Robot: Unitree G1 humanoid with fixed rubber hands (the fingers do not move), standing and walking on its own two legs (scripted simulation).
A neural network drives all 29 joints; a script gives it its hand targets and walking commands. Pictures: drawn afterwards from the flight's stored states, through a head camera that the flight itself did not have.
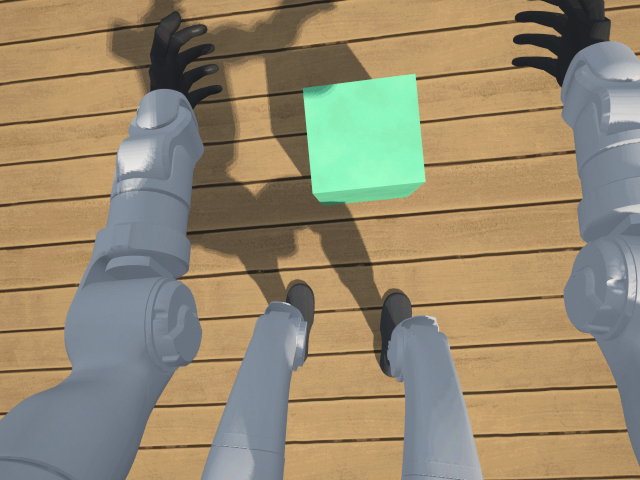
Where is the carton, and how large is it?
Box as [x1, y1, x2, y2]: [303, 74, 425, 205]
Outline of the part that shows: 415,74 303,88 312,191 313,194 323,205 404,197 410,194 425,181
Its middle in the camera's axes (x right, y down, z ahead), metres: +0.09 -0.21 +0.85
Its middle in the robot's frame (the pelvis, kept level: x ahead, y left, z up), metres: +0.55 +0.02 -0.54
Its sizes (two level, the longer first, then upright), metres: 0.210 0.200 0.250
